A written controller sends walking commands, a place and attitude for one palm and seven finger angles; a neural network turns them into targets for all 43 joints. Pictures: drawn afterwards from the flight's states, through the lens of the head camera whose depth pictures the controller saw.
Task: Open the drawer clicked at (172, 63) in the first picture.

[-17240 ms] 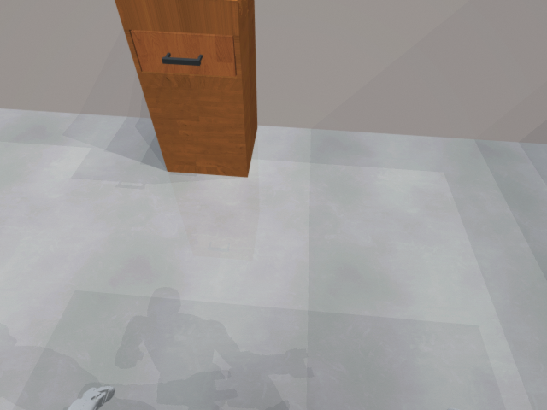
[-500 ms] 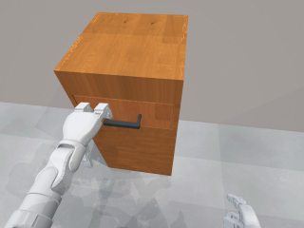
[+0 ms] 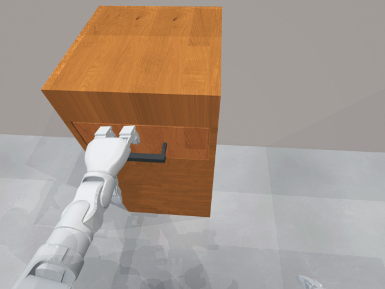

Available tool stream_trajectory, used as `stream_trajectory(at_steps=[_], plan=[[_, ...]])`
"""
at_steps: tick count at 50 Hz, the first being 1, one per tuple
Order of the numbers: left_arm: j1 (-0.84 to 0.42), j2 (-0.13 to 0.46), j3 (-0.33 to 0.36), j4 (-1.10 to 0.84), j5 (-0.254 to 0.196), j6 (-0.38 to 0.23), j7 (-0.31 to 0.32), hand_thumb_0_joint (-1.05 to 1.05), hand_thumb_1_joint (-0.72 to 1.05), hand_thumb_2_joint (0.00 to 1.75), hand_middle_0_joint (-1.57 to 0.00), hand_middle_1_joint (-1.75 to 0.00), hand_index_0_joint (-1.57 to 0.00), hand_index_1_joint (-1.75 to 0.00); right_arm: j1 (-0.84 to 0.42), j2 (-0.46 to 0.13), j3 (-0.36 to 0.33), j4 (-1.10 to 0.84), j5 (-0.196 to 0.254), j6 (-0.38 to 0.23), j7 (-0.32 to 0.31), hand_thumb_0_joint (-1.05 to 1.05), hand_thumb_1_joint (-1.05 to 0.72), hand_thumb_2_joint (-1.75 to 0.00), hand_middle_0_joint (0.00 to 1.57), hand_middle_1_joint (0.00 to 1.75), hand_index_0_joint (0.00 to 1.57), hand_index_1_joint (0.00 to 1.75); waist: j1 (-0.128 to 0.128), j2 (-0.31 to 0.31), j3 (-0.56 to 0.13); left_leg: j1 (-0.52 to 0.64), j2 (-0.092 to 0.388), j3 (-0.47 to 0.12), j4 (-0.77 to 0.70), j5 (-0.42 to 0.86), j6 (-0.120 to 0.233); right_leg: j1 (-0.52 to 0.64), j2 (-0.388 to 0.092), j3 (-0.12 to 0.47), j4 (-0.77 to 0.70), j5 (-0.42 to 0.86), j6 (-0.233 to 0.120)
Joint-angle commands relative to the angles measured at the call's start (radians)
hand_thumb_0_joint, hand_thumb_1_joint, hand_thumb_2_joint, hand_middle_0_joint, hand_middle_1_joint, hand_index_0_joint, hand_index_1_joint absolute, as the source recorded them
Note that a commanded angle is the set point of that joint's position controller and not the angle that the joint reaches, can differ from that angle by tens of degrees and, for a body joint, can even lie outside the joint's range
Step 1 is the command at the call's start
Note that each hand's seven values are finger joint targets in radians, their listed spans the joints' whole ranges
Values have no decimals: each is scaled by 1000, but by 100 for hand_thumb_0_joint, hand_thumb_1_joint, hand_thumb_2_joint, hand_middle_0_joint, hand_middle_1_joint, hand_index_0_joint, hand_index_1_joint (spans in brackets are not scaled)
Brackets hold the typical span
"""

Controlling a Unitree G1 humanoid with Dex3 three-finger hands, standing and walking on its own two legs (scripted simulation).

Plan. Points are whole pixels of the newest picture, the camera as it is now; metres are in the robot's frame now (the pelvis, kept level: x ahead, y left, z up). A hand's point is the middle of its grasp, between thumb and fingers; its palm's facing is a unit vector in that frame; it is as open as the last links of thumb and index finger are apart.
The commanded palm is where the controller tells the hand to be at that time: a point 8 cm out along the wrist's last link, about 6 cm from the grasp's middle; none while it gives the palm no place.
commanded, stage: move the hooked fingers above the handle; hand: left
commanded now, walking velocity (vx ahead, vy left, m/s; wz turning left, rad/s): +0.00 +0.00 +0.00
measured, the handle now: (142, 151) +0.49 +0.19 -0.10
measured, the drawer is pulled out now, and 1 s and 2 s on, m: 0.00 0.00 0.00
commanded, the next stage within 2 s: none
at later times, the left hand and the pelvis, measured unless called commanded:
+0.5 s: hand (131, 163) +0.41 +0.19 -0.04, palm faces -0.05 -0.01 -1.00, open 13.9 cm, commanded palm +0.39 +0.18 +0.02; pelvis -0.01 -0.01 -0.02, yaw +1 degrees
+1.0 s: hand (135, 162) +0.42 +0.19 -0.06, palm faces -0.11 -0.02 -0.99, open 13.8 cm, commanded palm +0.40 +0.18 +0.01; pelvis -0.02 -0.02 -0.03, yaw +0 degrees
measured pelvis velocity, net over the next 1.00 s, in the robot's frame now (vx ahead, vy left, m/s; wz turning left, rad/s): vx -0.02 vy -0.02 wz -0.01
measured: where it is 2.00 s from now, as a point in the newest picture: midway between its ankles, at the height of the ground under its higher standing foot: outside the picture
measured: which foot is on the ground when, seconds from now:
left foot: down 0.00-1.00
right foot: down 0.00-1.00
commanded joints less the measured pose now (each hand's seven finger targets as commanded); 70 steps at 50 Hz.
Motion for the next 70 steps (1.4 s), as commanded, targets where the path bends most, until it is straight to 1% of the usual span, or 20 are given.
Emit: stream_trajectory(at_steps=[1,4,11,18,22,24,25,28,33,35,38,40,45,51,55,59,63,65,67,70], plan=[[-359,115,24,-110,-4,30,35,0,-50,30,-30,-120,-30,-120,-7,-127,-41,-113,9,-29,-8,0,-90,-90,20,30,20,30,-29,-70,-327,162,63,-97,-27,451,-83,157,-32,55,-50,330,-1],[-418,114,11,-65,-7,9,13,0,-50,30,-30,-120,-30,-120,13,-130,-44,-107,7,-29,-17,0,-90,-90,20,30,20,30,-46,-95,-331,143,56,-97,-16,408,-68,152,-35,61,-52,320,3],[-525,163,74,-2,35,-107,81,0,-50,30,-30,-120,-30,-120,44,-116,-47,-79,-14,-39,-24,0,-90,-90,20,30,20,30,-38,-11,-378,109,51,-107,44,402,-76,58,-33,56,13,287,-7],[-562,205,139,204,61,0,205,0,-50,30,-30,-120,-30,-120,66,-128,-46,-69,-27,-37,-1,0,-90,-90,20,30,20,30,-38,-64,-411,-56,36,-84,93,330,-67,55,-25,57,67,291,-7],[-619,128,50,257,44,56,176,0,-50,30,-30,-120,-30,-120,92,-131,-52,-75,-16,-34,-3,0,-90,-90,20,30,20,30,-78,-96,-448,-68,32,-67,101,292,-51,94,-31,69,45,319,11],[-686,101,13,262,26,45,140,0,-50,30,-30,-120,-30,-120,109,-134,-54,-67,-12,-40,-12,0,-90,-90,20,30,20,30,-112,-110,-444,-74,33,-71,110,261,-42,85,-35,74,36,311,18],[-697,134,34,277,25,33,125,0,-50,30,-30,-120,-30,-120,122,-137,-53,-60,-11,-45,-18,0,-90,-90,20,30,20,30,-115,-122,-433,-87,34,-75,112,240,-40,77,-36,76,36,289,19],[-800,96,-10,220,25,-40,99,0,-50,30,-30,-120,-30,-120,138,-130,-53,-48,-18,-65,-29,0,-90,-90,20,30,20,30,-138,-53,-451,-70,36,-89,136,227,-36,11,-40,73,53,252,15],[-784,225,119,284,75,-96,177,0,-50,30,-30,-120,-30,-120,173,-133,-48,-15,-41,-76,-22,0,-90,-90,20,30,20,30,-105,26,-484,-125,39,-102,199,259,-47,-89,-29,58,135,232,-1],[-759,230,139,350,87,-62,227,0,-50,30,-30,-120,-30,-120,178,-133,-47,-13,-47,-75,-12,0,-90,-90,20,30,20,30,-104,7,-464,-185,38,-94,217,253,-49,-103,-26,54,153,232,1],[-706,319,216,393,74,20,275,0,-50,30,-30,-120,-30,-120,162,-143,-39,-33,-51,-58,-1,0,-90,-90,20,30,20,30,-68,-25,-526,-255,24,-75,220,268,-49,7,-26,74,165,307,5],[-698,268,170,398,74,67,274,0,-50,30,-30,-120,-30,-120,171,-142,-46,-44,-44,-50,5,0,-90,-90,20,30,20,30,-75,-14,-553,-233,25,-57,212,289,-50,46,-27,74,152,361,12],[-686,304,169,382,42,124,211,0,-50,30,-30,-120,-30,-120,171,-153,-44,-57,-22,-29,-11,0,-90,-90,20,30,20,30,-89,-116,-558,-222,26,-45,163,270,-38,178,-33,93,95,424,33],[-723,115,2,244,15,-43,89,0,-50,30,-30,-120,-30,-120,164,-135,-52,-49,-15,-69,-44,0,-90,-90,20,30,20,30,-137,-31,-463,-98,41,-70,138,213,-31,53,-39,88,44,280,24],[-747,110,-6,296,45,-105,108,0,-50,30,-30,-120,-30,-120,181,-131,-47,-19,-18,-85,-39,0,-90,-90,20,30,20,30,-156,-28,-346,-130,44,-94,163,138,-33,-108,-39,70,51,134,12],[-809,143,45,296,71,-91,195,0,-50,30,-30,-120,-30,-120,180,-134,-48,-17,-33,-87,-14,0,-90,-90,20,30,20,30,-136,59,-424,-97,46,-117,196,199,-52,-196,-28,32,121,124,-1],[-825,237,148,338,72,-11,271,0,-50,30,-30,-120,-30,-120,171,-145,-46,-30,-46,-72,-2,0,-90,-90,20,30,20,30,-114,16,-512,-127,42,-108,221,267,-56,-140,-21,23,161,197,3],[-840,246,144,346,79,33,282,0,-50,30,-30,-120,-30,-120,172,-146,-45,-38,-45,-61,0,0,-90,-90,20,30,20,30,-114,16,-552,-126,42,-98,224,302,-57,-101,-21,25,170,251,8],[-797,226,132,361,77,72,271,0,-50,30,-30,-120,-30,-120,169,-149,-48,-47,-42,-49,3,0,-90,-90,20,30,20,30,-103,13,-589,-86,45,-93,215,342,-61,-65,-18,22,161,288,11],[-770,142,61,336,51,94,209,0,-50,30,-30,-120,-30,-120,181,-149,-56,-51,-33,-37,2,0,-90,-90,20,30,20,30,-118,-11,-619,0,58,-98,199,417,-63,-28,-16,19,136,349,18]])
